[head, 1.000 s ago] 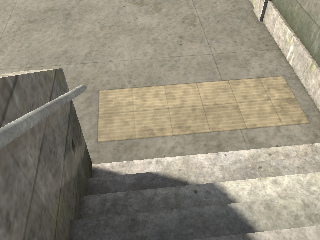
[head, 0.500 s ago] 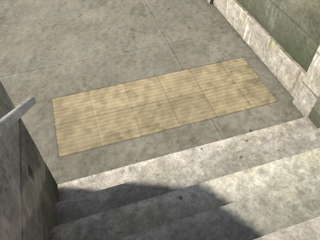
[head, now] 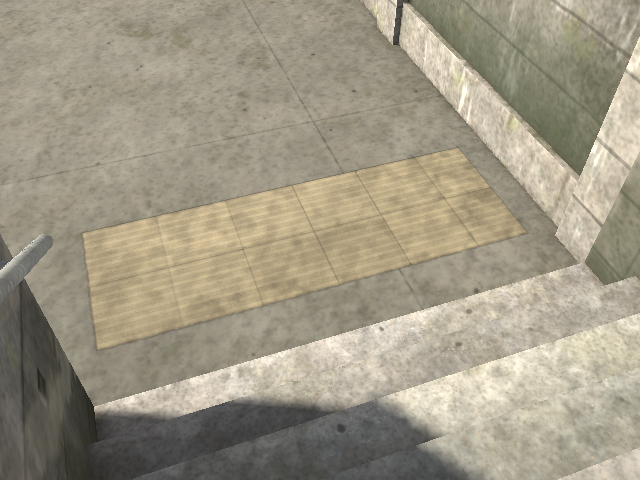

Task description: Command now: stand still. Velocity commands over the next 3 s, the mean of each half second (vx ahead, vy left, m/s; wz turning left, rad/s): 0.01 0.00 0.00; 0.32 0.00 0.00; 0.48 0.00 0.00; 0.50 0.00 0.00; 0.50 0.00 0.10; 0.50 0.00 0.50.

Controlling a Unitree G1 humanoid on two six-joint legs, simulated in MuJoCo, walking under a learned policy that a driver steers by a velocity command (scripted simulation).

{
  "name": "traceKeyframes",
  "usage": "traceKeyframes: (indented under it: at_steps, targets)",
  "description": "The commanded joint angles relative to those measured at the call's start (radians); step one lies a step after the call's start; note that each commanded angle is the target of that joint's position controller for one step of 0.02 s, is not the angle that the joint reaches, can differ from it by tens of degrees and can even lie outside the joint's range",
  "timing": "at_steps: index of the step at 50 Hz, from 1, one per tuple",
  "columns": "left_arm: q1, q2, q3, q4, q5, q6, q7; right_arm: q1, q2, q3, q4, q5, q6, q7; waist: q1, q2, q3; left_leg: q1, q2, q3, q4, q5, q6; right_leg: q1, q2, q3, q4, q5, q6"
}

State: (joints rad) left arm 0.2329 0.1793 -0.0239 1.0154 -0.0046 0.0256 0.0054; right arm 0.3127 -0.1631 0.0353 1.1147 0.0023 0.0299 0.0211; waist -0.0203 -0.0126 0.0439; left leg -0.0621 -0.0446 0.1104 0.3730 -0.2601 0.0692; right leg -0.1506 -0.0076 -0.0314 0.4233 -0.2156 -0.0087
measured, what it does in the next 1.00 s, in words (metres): walks ahead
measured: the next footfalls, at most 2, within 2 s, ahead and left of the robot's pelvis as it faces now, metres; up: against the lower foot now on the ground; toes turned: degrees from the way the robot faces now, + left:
left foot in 1.12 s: +0.29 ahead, +0.06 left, -0.19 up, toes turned +4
right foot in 1.62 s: +0.60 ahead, -0.05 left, -0.38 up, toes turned -2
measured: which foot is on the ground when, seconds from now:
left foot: down 0.00-0.72, up 0.74-1.00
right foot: down 0.00-1.00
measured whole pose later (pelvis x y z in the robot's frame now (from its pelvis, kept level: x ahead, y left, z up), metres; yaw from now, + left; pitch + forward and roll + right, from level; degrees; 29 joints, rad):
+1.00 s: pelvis +0.15 -0.03 -0.07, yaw +2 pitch -1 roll -1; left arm 0.55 0.16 0.01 1.17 0.02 -0.06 0.03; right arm 0.16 -0.22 -0.06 1.01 -0.03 -0.03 0.02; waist 0.06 0.00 -0.01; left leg -0.54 0.01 -0.05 0.75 0.27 0.05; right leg -0.16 0.04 -0.07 0.92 -0.74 -0.05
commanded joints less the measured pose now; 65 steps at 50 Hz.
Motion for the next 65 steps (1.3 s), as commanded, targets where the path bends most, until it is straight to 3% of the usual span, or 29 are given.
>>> traceKeyframes:
  at_steps: [1, 18, 24, 27, 29, 32, 33, 35, 37, 38, 39, 41, 42, 45, 47, 49, 51, 53, 54, 55, 56, 57, 58, 59, 60, 61, 62, 64, 65]
  targets:
    - [-0.006, 0.084, 0.012, -0.026, 0.001, -0.014, 0.002, 0.024, -0.077, -0.009, -0.005, 0.001, -0.011, -0.002, 0.005, 0.02, 0.034, -0.091, 0.191, -0.188, -0.14, 0.065, -0.029, 0.045, -0.135, 0.147, -0.079, 0.095, -0.058]
    - [0.027, 0.056, 0.007, 0.024, 0.011, -0.008, -0.015, 0.165, -0.04, -0.026, 0.042, -0.004, -0.02, -0.022, 0.016, 0.029, 0.065, -0.066, 0.201, -0.181, -0.13, 0.126, -0.03, 0.037, -0.128, 0.116, -0.123, 0.119, -0.057]
    - [0.054, 0.058, 0.02, 0.056, 0.007, -0.016, 0.02, 0.173, -0.026, -0.027, 0.049, 0.008, -0.022, -0.037, 0.008, 0.033, 0.04, -0.071, 0.191, -0.162, -0.093, 0.106, -0.025, 0.027, -0.112, 0.106, -0.082, 0.111, -0.063]
    - [0.052, 0.075, 0.037, 0.045, 0.011, -0.009, 0.016, 0.176, -0.07, -0.058, 0.041, 0.016, -0.026, -0.051, 0.017, 0.059, 0.035, -0.115, 0.156, -0.164, -0.073, -0.213, 0.015, -0.011, -0.029, 0.032, 0.006, -0.15, -0.08]
    - [0.071, 0.071, 0.048, 0.047, 0.027, -0.002, 0.008, 0.175, -0.104, -0.084, 0.024, 0.007, -0.02, -0.052, 0.023, 0.103, 0.113, -0.214, 0.175, -0.217, -0.082, -0.473, 0.064, -0.084, 0.022, -0.028, 0.09, -0.299, -0.097]
    - [0.07, 0.051, 0.052, 0.049, 0.032, -0.02, -0.005, 0.183, -0.089, -0.094, 0.01, -0.012, -0.04, -0.05, 0.02, 0.096, 0.131, -0.201, 0.185, -0.25, 0.004, -0.389, 0.097, -0.161, 0.017, -0.038, 0.142, -0.236, -0.102]
    - [0.078, 0.069, 0.058, 0.053, 0.03, -0.026, 0.002, 0.207, -0.125, -0.112, 0.014, -0.007, -0.051, -0.054, 0.02, 0.049, 0.134, -0.218, 0.199, -0.266, 0.039, -0.399, 0.118, -0.181, 0.018, -0.011, 0.17, -0.247, -0.111]
    - [0.145, 0.089, 0.068, 0.084, 0.023, -0.036, 0.004, 0.171, -0.125, -0.121, -0.005, -0.023, -0.063, -0.049, 0.035, 0.032, 0.145, -0.313, 0.132, -0.214, 0.177, -0.306, 0.11, -0.12, -0.007, 0.057, 0.178, -0.195, -0.137]
    - [0.357, 0.159, 0.089, 0.154, 0.019, -0.053, 0.012, 0.109, -0.088, -0.125, -0.04, -0.038, -0.077, -0.044, 0.112, -0.178, 0.095, -0.588, 0.019, -0.059, 0.49, -0.279, 0.043, 0.146, -0.188, 0.389, 0.043, -0.071, -0.261]
    - [0.443, 0.169, 0.096, 0.189, 0.019, -0.057, 0.016, -0.02, -0.102, -0.128, -0.086, -0.036, -0.076, -0.049, 0.168, -0.215, 0.065, -0.77, 0.014, -0.083, 0.677, -0.412, 0.04, 0.277, -0.284, 0.547, -0.004, 0.04, -0.31]
    - [0.467, 0.173, 0.095, 0.193, 0.022, -0.065, 0.015, -0.082, -0.107, -0.131, -0.115, -0.038, -0.078, -0.049, 0.17, -0.134, 0.09, -0.897, 0.042, -0.148, 0.751, -0.418, 0.04, 0.312, -0.323, 0.584, -0.002, 0.06, -0.334]
    - [0.376, 0.125, 0.082, 0.15, 0.049, -0.067, 0.018, -0.052, -0.105, -0.136, -0.088, -0.019, -0.073, -0.048, 0.113, -0.023, 0.093, -0.842, 0.097, -0.183, 0.78, -0.268, 0.024, 0.196, -0.296, 0.463, 0.036, 0.107, -0.297]
    - [0.341, 0.089, 0.071, 0.143, 0.07, -0.067, 0.016, -0.035, -0.102, -0.136, -0.079, -0.02, -0.066, -0.045, 0.089, -0.039, 0.084, -0.782, 0.104, -0.213, 0.811, -0.187, 0.022, 0.118, -0.27, 0.425, 0.063, 0.05, -0.277]
    - [0.242, 0.036, 0.039, 0.102, 0.053, -0.102, 0.027, -0.072, -0.08, -0.126, -0.075, -0.027, -0.069, -0.023, 0.024, -0.007, 0.079, -0.63, 0.072, -0.261, 0.637, 0.267, 0.006, -0.128, -0.154, 0.221, 0.191, -0.041, -0.191]
    - [0.155, 0.038, 0.033, 0.075, 0.025, -0.117, 0.033, -0.106, -0.038, -0.097, -0.105, -0.037, -0.069, 0.007, -0.02, -0.035, 0.037, -0.264, 0.01, -0.118, 0.404, 0.683, -0.016, -0.447, -0.074, 0.068, 0.232, -0.187, -0.137]
    - [0.196, 0.079, 0.043, 0.087, 0.021, -0.111, 0.031, -0.181, -0.007, -0.073, -0.142, -0.028, -0.056, 0.018, 0.021, -0.042, 0.071, -0.067, -0.008, -0.048, 0.337, 0.709, -0.03, -0.56, -0.077, 0.04, 0.266, -0.201, -0.126]
    - [0.229, 0.09, 0.046, 0.082, 0.034, -0.096, 0.032, -0.231, -0.054, -0.072, -0.177, -0.021, -0.051, -0.002, 0.066, -0.103, 0.13, -0.139, 0.006, -0.046, 0.24, 0.574, -0.034, -0.443, -0.086, 0.084, 0.372, -0.064, -0.147]
    - [0.215, 0.083, 0.046, 0.091, 0.06, -0.077, 0.039, -0.016, -0.104, -0.094, -0.118, -0.018, -0.048, -0.031, 0.008, -0.094, 0.068, -0.04, 0.003, -0.004, 0.234, 0.507, -0.012, -0.363, -0.071, 0.068, 0.645, 0.168, -0.159]
    - [0.257, 0.104, 0.052, 0.109, 0.071, -0.06, 0.057, 0.066, -0.137, -0.107, -0.09, -0.009, -0.056, -0.036, -0.02, -0.056, 0.063, -0.089, 0.067, -0.074, -0.044, 0.408, 0.012, -0.192, -0.062, 0.088, 0.807, 0.299, -0.182]
    - [0.25, 0.134, 0.072, 0.129, 0.058, -0.046, 0.067, 0.194, -0.151, -0.125, -0.05, -0.009, -0.048, -0.041, -0.076, -0.028, -0.007, 0.09, 0.087, -0.037, -0.159, 0.431, 0.009, -0.21, -0.049, 0.09, 1.016, 0.375, -0.21]
    - [0.217, 0.096, 0.079, 0.125, 0.055, -0.046, 0.06, 0.325, -0.198, -0.144, -0.014, -0.009, -0.055, -0.029, -0.157, 0.112, -0.01, 0.23, 0.184, -0.157, -0.208, 0.621, 0.093, -0.382, 0.073, 0.076, 1.496, -0.036, -0.193]
    - [0.22, -0.021, 0.062, 0.077, 0.036, -0.054, 0.054, 0.359, -0.212, -0.123, -0.008, 0.0, -0.07, -0.004, -0.09, 0.194, -0.066, 0.408, 0.296, -0.237, 0.272, 1.132, 0.066, -0.756, 0.162, 0.078, 1.816, -0.714, -0.183]
    - [0.381, 0.008, 0.062, 0.05, -0.004, -0.066, 0.061, 0.312, -0.21, -0.113, 0.009, 0.005, -0.075, 0.015, 0.042, 0.208, -0.116, 0.442, 0.352, -0.275, 0.354, 1.103, 0.05, -0.893, 0.094, 0.077, 1.688, -0.578, -0.205]
    - [0.29, 0.061, 0.066, 0.002, -0.015, -0.059, 0.065, 0.296, -0.24, -0.132, 0.007, 0.021, -0.077, 0.003, -0.005, 0.321, -0.124, 0.389, 0.45, -0.481, 0.161, 0.511, 0.219, -1.037, 0.078, 0.015, 1.644, -0.514, -0.169]
    - [0.159, 0.104, 0.07, -0.004, 0.031, -0.044, 0.066, 0.265, -0.214, -0.127, -0.005, 0.018, -0.086, -0.01, -0.03, 0.206, -0.016, 0.209, 0.463, -0.588, 0.009, -0.085, 0.292, -1.075, 0.006, 0.089, 1.529, -0.406, -0.14]
    - [0.066, 0.118, 0.079, -0.001, 0.059, -0.029, 0.055, 0.212, -0.154, -0.103, -0.025, 0.0, -0.085, -0.017, -0.016, 0.099, 0.074, 0.05, 0.424, -0.607, -0.048, -0.328, 0.271, -1.078, -0.001, 0.086, 1.494, -0.355, -0.111]
    - [0.041, 0.09, 0.08, 0.0, 0.06, -0.029, 0.049, 0.21, -0.105, -0.082, -0.006, -0.004, -0.096, -0.032, 0.018, 0.081, 0.144, -0.089, 0.399, -0.578, 0.041, -0.16, 0.221, -1.057, -0.041, 0.169, 1.336, -0.185, -0.075]
    - [-0.036, 0.044, 0.061, -0.029, 0.041, -0.021, 0.019, 0.112, -0.045, -0.04, -0.046, 0.013, -0.126, -0.054, 0.109, -0.006, 0.196, -0.481, 0.26, -0.361, 0.024, 0.023, 0.117, -0.772, -0.035, 0.087, 0.833, 0.149, 0.002]
    - [-0.057, 0.023, 0.06, -0.019, 0.058, -0.015, 0.014, 0.107, -0.083, -0.047, -0.058, 0.015, -0.13, -0.054, 0.095, 0.062, 0.164, -0.586, 0.214, -0.306, -0.013, 0.156, 0.114, -0.558, -0.016, 0.019, 0.698, 0.252, 0.003]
